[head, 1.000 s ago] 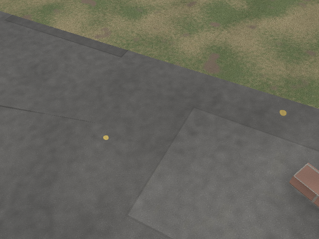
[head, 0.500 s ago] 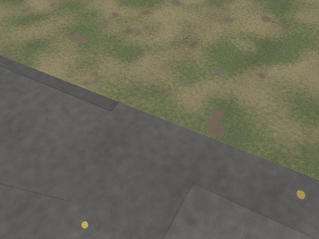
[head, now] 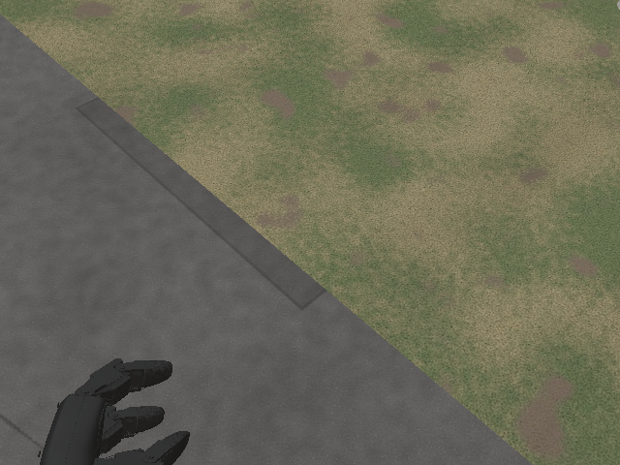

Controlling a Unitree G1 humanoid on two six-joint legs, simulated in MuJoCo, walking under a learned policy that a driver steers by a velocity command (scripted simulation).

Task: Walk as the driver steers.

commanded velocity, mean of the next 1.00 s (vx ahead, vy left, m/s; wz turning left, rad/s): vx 0.69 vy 0.00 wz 0.84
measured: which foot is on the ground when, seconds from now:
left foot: down 0.00-0.14, up 0.16-0.56, down 0.58-1.00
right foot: up 0.00-0.12, down 0.14-0.58, up 0.60-1.00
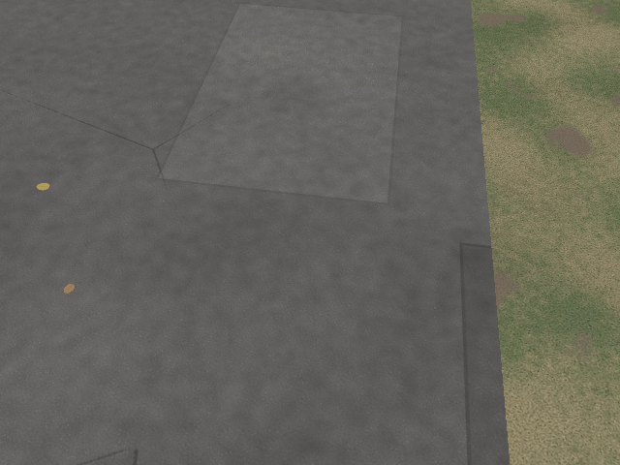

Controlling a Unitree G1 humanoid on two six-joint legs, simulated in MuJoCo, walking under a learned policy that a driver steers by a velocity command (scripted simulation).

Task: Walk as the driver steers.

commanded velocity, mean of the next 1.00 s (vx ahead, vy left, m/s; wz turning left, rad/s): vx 0.93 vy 0.00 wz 0.52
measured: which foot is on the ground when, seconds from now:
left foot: down 0.00-0.06, up 0.08-0.54, down 0.56-0.96, up 0.98-1.00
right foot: up 0.00-0.04, down 0.06-0.56, up 0.58-0.94, down 0.96-1.00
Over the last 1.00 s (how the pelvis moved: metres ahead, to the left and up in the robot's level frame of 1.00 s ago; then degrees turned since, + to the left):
0.66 0.08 0.00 50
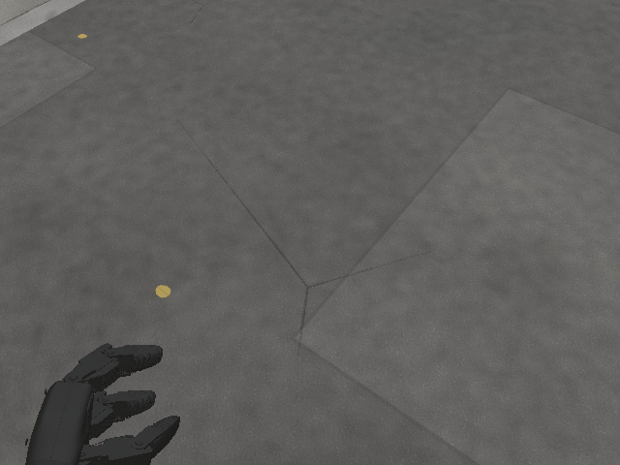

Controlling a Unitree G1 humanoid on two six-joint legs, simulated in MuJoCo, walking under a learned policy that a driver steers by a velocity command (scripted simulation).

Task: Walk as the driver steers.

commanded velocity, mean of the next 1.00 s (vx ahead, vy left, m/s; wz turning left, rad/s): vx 0.20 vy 0.00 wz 0.04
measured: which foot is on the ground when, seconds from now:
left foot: up 0.00-0.32, down 0.34-0.86, up 0.88-1.00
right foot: down 0.00-0.34, up 0.36-0.82, down 0.84-1.00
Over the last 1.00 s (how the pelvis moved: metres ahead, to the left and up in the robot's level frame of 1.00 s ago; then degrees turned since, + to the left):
0.79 0.05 -0.03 32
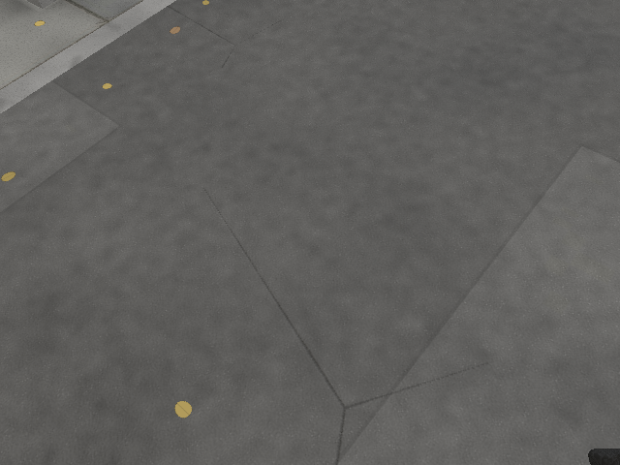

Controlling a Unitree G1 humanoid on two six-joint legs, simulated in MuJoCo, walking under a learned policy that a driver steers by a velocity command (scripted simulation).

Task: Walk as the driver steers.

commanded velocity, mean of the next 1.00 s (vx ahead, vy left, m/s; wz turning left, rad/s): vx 0.00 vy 0.00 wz -0.81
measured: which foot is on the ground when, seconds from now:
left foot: up 0.00-0.28, down 0.30-0.74, up 0.76-1.00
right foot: down 0.00-0.30, up 0.32-0.72, down 0.74-1.00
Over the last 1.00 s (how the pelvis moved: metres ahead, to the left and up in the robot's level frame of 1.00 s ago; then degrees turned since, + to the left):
0.33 -0.03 0.04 -4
